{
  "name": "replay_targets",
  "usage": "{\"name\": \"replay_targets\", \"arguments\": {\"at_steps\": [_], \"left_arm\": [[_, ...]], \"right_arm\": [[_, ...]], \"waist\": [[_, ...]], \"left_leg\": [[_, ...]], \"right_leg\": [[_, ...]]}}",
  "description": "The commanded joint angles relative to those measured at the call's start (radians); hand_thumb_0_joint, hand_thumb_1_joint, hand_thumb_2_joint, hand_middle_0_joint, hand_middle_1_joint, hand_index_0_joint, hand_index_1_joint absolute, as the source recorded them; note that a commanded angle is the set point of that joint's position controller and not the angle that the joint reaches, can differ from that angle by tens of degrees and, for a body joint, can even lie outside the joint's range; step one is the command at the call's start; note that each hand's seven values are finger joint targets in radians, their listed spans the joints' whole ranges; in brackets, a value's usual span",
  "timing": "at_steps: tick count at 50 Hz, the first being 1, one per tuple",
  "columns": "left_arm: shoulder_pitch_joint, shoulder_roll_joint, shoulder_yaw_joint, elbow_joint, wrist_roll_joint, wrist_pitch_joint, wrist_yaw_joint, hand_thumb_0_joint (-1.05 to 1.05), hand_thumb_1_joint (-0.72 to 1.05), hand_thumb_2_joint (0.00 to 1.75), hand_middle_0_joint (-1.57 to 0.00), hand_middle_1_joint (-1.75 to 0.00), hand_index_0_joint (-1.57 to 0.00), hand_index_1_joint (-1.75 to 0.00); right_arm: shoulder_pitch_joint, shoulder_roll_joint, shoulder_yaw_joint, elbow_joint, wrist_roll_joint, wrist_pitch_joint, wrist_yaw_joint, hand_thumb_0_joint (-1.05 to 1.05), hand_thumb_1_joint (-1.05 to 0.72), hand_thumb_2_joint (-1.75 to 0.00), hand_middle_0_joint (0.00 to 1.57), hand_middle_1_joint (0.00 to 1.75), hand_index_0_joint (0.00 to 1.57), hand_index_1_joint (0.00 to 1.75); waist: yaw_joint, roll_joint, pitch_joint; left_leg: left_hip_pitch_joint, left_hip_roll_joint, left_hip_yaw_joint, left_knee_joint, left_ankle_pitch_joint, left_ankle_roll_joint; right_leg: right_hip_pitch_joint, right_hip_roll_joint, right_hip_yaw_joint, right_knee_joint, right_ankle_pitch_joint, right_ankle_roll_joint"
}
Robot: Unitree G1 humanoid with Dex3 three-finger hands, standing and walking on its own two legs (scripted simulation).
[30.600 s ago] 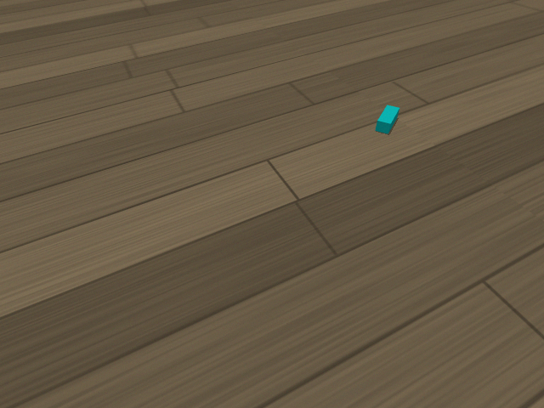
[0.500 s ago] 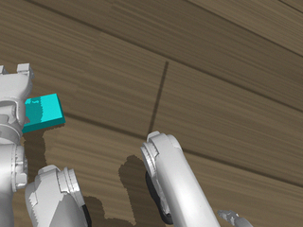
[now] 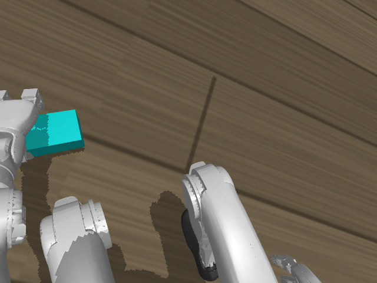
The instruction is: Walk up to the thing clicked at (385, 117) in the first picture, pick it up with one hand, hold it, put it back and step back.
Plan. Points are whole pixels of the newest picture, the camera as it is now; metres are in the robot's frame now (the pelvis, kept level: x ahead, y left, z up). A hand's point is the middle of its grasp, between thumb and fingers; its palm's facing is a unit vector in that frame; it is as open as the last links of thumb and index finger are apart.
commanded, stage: rest palm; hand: left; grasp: from above
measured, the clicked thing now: (36, 136) +0.50 +0.26 -0.29
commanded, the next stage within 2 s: close in 0.70 s
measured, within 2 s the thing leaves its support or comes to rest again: neither
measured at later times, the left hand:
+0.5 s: hand (32, 132) +0.50 +0.25 -0.23, palm faces -0.42 -0.07 -0.90, open 13.6 cm
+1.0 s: hand (32, 138) +0.49 +0.26 -0.25, palm faces -0.42 -0.06 -0.91, open 12.7 cm
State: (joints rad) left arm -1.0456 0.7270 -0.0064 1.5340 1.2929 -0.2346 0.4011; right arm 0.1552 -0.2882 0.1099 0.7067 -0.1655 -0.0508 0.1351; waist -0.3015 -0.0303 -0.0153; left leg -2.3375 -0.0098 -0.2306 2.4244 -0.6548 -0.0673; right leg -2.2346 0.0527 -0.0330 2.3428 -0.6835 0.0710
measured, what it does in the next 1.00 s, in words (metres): stands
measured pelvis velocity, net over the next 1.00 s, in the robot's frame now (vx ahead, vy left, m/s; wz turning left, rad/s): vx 0.00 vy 0.02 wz -0.09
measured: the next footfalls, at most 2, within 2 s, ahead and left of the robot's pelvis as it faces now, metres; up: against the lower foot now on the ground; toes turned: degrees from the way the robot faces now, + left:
none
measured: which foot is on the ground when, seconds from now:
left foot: down 0.00-1.00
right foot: down 0.00-1.00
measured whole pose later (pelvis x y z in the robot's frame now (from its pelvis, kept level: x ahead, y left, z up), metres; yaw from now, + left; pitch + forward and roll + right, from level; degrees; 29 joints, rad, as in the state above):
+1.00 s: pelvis +0.00 +0.02 -0.02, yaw -5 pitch +28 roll -14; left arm -1.07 0.88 0.05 1.73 1.35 -0.23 0.64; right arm 0.12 -0.32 0.21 0.72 -0.28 -0.19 0.25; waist -0.38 -0.10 0.10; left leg -2.36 0.00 -0.29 2.55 -0.70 -0.05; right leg -2.23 0.08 -0.08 2.39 -0.69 0.07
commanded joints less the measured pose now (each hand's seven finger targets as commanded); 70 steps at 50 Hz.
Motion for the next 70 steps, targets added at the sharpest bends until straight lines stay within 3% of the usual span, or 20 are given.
{"name": "replay_targets", "arguments": {"at_steps": [1,5,12,15,17,19,22,26,29,32,40,43,44,49,51,52,57,60,64,70], "left_arm": [[-0.331,0.209,0.036,-0.054,0.035,-0.008,0.092,0.00,-0.48,1.11,-0.09,-1.09,-0.09,-1.09],[-0.364,0.223,0.047,-0.001,0.053,-0.004,0.153,0.00,-0.48,1.13,-0.09,-1.09,-0.09,-1.09],[-0.376,0.268,0.062,0.010,0.038,0.022,0.225,0.00,-0.48,1.07,-0.08,-1.06,-0.08,-1.06],[-0.377,0.297,0.074,-0.008,0.024,0.034,0.233,0.00,-0.48,1.09,-0.09,-1.07,-0.09,-1.07],[-0.355,0.273,0.069,0.021,0.016,0.049,0.225,0.00,-0.48,1.09,-0.09,-1.06,-0.08,-1.06],[-0.332,0.281,0.068,0.051,-0.001,0.059,0.220,0.00,-0.48,1.09,-0.09,-1.07,-0.09,-1.07],[-0.236,0.343,0.129,0.051,-0.009,0.069,0.213,0.00,-0.52,1.04,-0.07,-1.02,-0.07,-1.02],[-0.253,0.312,0.115,0.036,-0.010,0.064,0.191,0.00,-0.51,1.01,-0.07,-1.01,-0.07,-1.01],[-0.256,0.360,0.152,0.008,-0.017,0.047,0.186,0.00,-0.51,1.07,-0.08,-1.02,-0.07,-1.03],[-0.283,0.342,0.138,-0.019,-0.002,0.021,0.182,0.00,-0.51,1.08,-0.09,-1.03,-0.08,-1.04],[-0.310,0.307,0.079,0.007,0.023,-0.020,0.214,0.00,-0.49,1.06,-0.08,-1.04,-0.08,-1.04],[-0.316,0.317,0.076,0.027,0.048,-0.019,0.237,0.00,-0.30,1.10,-0.20,-1.08,-0.21,-1.08],[-0.313,0.326,0.079,0.057,0.044,-0.015,0.252,0.00,-0.27,1.08,-0.22,-1.09,-0.22,-1.08],[-0.313,0.317,0.056,0.110,0.056,0.017,0.290,0.00,-0.29,0.96,-0.19,-1.04,-0.21,-1.02],[-0.316,0.312,0.057,0.124,0.048,0.033,0.294,0.00,-0.28,0.92,-0.19,-1.02,-0.22,-0.99],[-0.311,0.342,0.078,0.123,0.041,0.039,0.302,0.00,-0.28,0.91,-0.19,-1.02,-0.21,-0.99],[-0.320,0.393,0.115,0.138,0.025,0.058,0.296,0.00,-0.23,0.91,-0.25,-0.99,-0.27,-0.97],[-0.309,0.386,0.103,0.129,0.013,0.056,0.274,0.00,-0.21,0.89,-0.27,-0.97,-0.29,-0.95],[-0.320,0.421,0.127,0.091,0.001,0.044,0.263,0.00,-0.18,0.84,-0.29,-0.94,-0.31,-0.92],[-0.315,0.391,0.093,0.067,-0.010,0.026,0.237,0.00,-0.14,0.85,-0.33,-0.92,-0.35,-0.90]], "right_arm": [[0.205,-0.253,-0.059,0.008,-0.016,-0.001,-0.004,0.00,-0.90,-0.90,0.20,0.30,0.20,0.30],[0.194,-0.270,-0.046,0.006,-0.038,-0.026,0.004,0.00,-0.90,-0.90,0.20,0.30,0.20,0.30],[0.179,-0.290,-0.030,0.012,-0.061,-0.078,0.024,0.00,-0.90,-0.90,0.20,0.30,0.20,0.30],[0.180,-0.295,-0.023,0.022,-0.071,-0.097,0.041,0.00,-0.91,-0.90,0.20,0.30,0.20,0.30],[0.198,-0.303,-0.016,0.022,-0.072,-0.106,0.053,0.00,-0.90,-0.90,0.20,0.30,0.20,0.30],[0.196,-0.302,-0.009,0.023,-0.076,-0.113,0.061,0.00,-0.91,-0.90,0.20,0.30,0.20,0.30],[0.205,-0.317,-0.011,0.017,-0.073,-0.113,0.067,0.00,-0.90,-0.90,0.20,0.30,0.20,0.30],[0.208,-0.313,-0.004,0.006,-0.083,-0.111,0.082,0.00,-0.90,-0.90,0.20,0.30,0.20,0.30],[0.215,-0.324,-0.006,0.008,-0.081,-0.103,0.082,0.00,-0.91,-0.90,0.20,0.30,0.20,0.30],[0.214,-0.322,0.000,0.007,-0.090,-0.105,0.089,0.00,-0.91,-0.90,0.20,0.30,0.20,0.30],[0.175,-0.335,0.000,0.017,-0.103,-0.116,0.096,0.00,-0.91,-0.91,0.20,0.30,0.20,0.30],[0.176,-0.337,0.006,0.028,-0.110,-0.126,0.106,0.00,-0.90,-0.90,0.20,0.30,0.20,0.30],[0.157,-0.334,0.009,0.027,-0.105,-0.128,0.105,0.00,-0.90,-0.90,0.20,0.30,0.20,0.30],[0.143,-0.347,0.017,0.018,-0.108,-0.145,0.116,0.00,-0.90,-0.90,0.20,0.30,0.20,0.30],[0.149,-0.351,0.022,0.008,-0.110,-0.155,0.123,0.00,-0.90,-0.90,0.20,0.30,0.20,0.30],[0.134,-0.357,0.023,0.010,-0.106,-0.158,0.123,0.00,-0.90,-0.90,0.20,0.30,0.20,0.30],[0.133,-0.358,0.044,-0.003,-0.107,-0.169,0.130,0.00,-0.90,-0.90,0.20,0.30,0.20,0.30],[0.127,-0.358,0.048,-0.010,-0.109,-0.181,0.133,0.00,-0.90,-0.90,0.20,0.30,0.20,0.30],[0.146,-0.358,0.054,-0.004,-0.108,-0.182,0.127,0.00,-0.90,-0.90,0.20,0.30,0.20,0.30],[0.155,-0.355,0.061,0.008,-0.111,-0.175,0.126,0.00,-0.90,-0.90,0.20,0.30,0.20,0.30]], "waist": [[-0.055,0.338,-0.598],[-0.089,0.343,-0.554],[-0.103,0.395,-0.574],[-0.105,0.400,-0.604],[-0.121,0.380,-0.592],[-0.113,0.371,-0.579],[-0.071,0.381,-0.607],[-0.103,0.386,-0.575],[-0.099,0.393,-0.562],[-0.120,0.395,-0.537],[-0.135,0.408,-0.514],[-0.142,0.444,-0.507],[-0.130,0.429,-0.488],[-0.142,0.424,-0.465],[-0.151,0.418,-0.457],[-0.138,0.404,-0.467],[-0.150,0.401,-0.457],[-0.153,0.413,-0.446],[-0.149,0.430,-0.488],[-0.163,0.442,-0.490]], "left_leg": [[0.501,0.005,0.162,-0.220,0.121,0.080],[0.478,0.006,0.164,-0.190,0.101,0.083],[0.490,0.011,0.157,-0.182,0.049,0.078],[0.490,0.018,0.154,-0.154,0.088,0.080],[0.482,0.017,0.151,-0.138,0.115,0.085],[0.468,0.021,0.149,-0.137,0.127,0.085],[0.491,0.024,0.143,-0.141,0.187,0.081],[0.481,0.025,0.139,-0.123,0.219,0.080],[0.482,0.031,0.129,-0.121,0.222,0.078],[0.485,0.031,0.124,-0.112,0.203,0.075],[0.506,0.034,0.105,-0.127,0.121,0.067],[0.547,0.038,0.099,-0.129,0.154,0.062],[0.519,0.039,0.095,-0.136,0.125,0.063],[0.505,0.042,0.092,-0.152,0.114,0.064],[0.500,0.042,0.093,-0.142,0.131,0.065],[0.492,0.044,0.085,-0.141,0.138,0.064],[0.471,0.047,0.084,-0.134,0.121,0.069],[0.483,0.045,0.089,-0.125,0.112,0.069],[0.491,0.048,0.083,-0.125,0.125,0.068],[0.496,0.051,0.078,-0.112,0.160,0.066]], "right_leg": [[0.269,0.014,-0.160,-0.219,0.214,-0.097],[0.245,0.009,-0.159,-0.211,0.206,-0.093],[0.258,0.013,-0.166,-0.208,0.163,-0.091],[0.288,0.018,-0.165,-0.199,0.208,-0.088],[0.291,0.017,-0.175,-0.192,0.241,-0.081],[0.311,0.023,-0.174,-0.194,0.253,-0.081],[0.349,0.030,-0.186,-0.181,0.295,-0.087],[0.349,0.032,-0.194,-0.166,0.329,-0.089],[0.354,0.035,-0.198,-0.171,0.326,-0.092],[0.345,0.034,-0.204,-0.169,0.307,-0.094],[0.290,0.036,-0.229,-0.163,0.237,-0.087],[0.280,0.037,-0.234,-0.144,0.268,-0.084],[0.270,0.041,-0.234,-0.148,0.245,-0.086],[0.272,0.048,-0.231,-0.161,0.243,-0.085],[0.280,0.045,-0.232,-0.157,0.262,-0.080],[0.278,0.044,-0.233,-0.152,0.261,-0.080],[0.295,0.043,-0.229,-0.156,0.251,-0.076],[0.304,0.041,-0.227,-0.148,0.245,-0.076],[0.337,0.043,-0.229,-0.161,0.258,-0.078],[0.348,0.046,-0.238,-0.161,0.292,-0.079]]}}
